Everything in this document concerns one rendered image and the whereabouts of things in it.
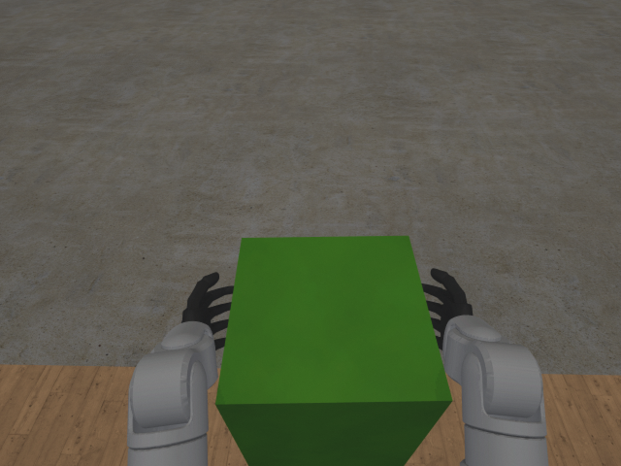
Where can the robot right hand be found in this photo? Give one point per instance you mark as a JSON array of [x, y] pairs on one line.
[[453, 298]]

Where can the robot right forearm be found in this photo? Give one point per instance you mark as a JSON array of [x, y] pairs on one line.
[[502, 395]]

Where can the robot left forearm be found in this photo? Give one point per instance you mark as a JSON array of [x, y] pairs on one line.
[[168, 399]]

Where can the robot left hand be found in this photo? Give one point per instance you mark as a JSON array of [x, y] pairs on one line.
[[199, 300]]

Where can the carton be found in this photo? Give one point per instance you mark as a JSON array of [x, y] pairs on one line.
[[330, 356]]

